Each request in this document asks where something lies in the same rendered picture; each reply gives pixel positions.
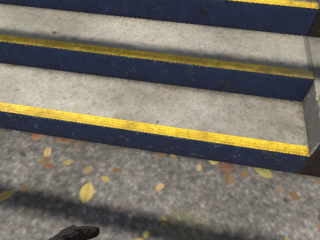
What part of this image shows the left robot hand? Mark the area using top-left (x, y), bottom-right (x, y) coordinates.
top-left (48, 225), bottom-right (100, 240)

